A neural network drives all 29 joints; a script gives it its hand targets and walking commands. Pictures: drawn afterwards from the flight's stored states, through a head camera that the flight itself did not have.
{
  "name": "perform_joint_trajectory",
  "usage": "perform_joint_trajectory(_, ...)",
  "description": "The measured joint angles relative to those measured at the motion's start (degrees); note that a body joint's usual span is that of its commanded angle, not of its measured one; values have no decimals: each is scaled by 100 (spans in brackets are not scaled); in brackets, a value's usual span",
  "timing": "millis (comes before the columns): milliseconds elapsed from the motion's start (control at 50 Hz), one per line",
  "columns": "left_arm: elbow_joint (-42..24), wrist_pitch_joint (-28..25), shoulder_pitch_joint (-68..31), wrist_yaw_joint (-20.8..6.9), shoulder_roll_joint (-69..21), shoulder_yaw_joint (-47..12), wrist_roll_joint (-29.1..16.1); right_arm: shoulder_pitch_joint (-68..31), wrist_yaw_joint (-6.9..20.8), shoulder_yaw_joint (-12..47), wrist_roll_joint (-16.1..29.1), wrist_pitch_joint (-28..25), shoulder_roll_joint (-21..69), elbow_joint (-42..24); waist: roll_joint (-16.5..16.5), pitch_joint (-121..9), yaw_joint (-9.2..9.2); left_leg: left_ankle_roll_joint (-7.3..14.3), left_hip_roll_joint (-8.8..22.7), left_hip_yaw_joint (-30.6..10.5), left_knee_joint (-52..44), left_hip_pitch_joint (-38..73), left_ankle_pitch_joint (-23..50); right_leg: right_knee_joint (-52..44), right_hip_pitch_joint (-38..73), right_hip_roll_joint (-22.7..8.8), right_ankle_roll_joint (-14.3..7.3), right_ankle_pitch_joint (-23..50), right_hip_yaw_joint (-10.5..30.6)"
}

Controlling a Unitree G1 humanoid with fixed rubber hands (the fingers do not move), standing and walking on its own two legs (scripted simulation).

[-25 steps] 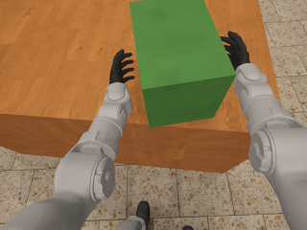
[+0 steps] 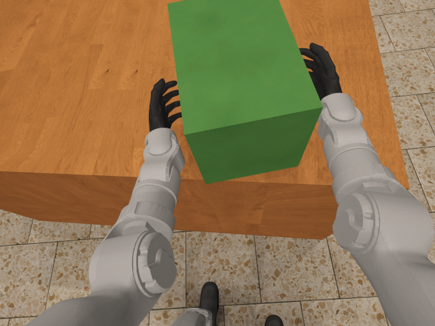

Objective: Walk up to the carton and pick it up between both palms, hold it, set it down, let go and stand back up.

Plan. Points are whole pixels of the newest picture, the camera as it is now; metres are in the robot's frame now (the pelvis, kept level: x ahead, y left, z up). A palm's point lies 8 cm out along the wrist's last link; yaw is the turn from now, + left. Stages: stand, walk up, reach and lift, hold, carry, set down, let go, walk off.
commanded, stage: reach and lift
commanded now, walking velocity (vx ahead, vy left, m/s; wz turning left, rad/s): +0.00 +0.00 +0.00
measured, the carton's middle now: (236, 89) +0.55 +0.07 +0.01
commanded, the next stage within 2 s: none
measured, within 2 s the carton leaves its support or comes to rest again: neither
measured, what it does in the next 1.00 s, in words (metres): stands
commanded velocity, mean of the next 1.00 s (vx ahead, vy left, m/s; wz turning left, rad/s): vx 0.00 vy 0.00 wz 0.00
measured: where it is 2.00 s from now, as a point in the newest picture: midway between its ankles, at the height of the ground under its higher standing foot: outside the picture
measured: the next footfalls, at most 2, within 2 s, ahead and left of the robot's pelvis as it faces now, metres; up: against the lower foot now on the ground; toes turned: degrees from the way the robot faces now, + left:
none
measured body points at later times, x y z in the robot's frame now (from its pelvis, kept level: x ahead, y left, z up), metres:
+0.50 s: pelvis +0.01 -0.01 +0.01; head +0.16 +0.00 +0.43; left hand +0.44 +0.19 +0.03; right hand +0.52 -0.09 +0.05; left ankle +0.05 +0.13 -0.72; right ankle -0.02 -0.12 -0.72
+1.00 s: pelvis +0.02 -0.01 +0.01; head +0.16 -0.01 +0.44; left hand +0.44 +0.19 +0.03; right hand +0.52 -0.09 +0.05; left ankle +0.05 +0.13 -0.72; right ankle -0.02 -0.12 -0.72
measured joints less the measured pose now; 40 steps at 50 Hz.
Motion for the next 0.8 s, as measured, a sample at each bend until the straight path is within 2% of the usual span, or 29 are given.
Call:
perform_joint_trajectory(140,-316,-90,194,-133,-200,667,639,264,-11,-1022,-952,-256,577,-298,-86,188,-166,-21,-16,77,-271,416,70,-115,320,-25,-36,4,17)
perform_joint_trajectory(260,-452,-106,287,-313,-248,918,1064,448,-20,-1575,-1463,-425,850,-437,-220,376,-280,-46,-12,101,-344,734,53,-137,613,-35,-74,-46,-22)
perform_joint_trajectory(460,-739,-125,448,-377,-267,885,1263,589,-39,-1705,-1646,-534,1027,-545,-419,532,-417,-91,39,105,-320,927,-5,-167,838,-12,-136,-89,-115)
perform_joint_trajectory(800,-732,-277,612,-444,-266,954,1378,772,-76,-1706,-1759,-643,1167,-670,-387,524,-443,-76,31,188,-439,1112,-9,-246,1004,-60,-152,-124,-203)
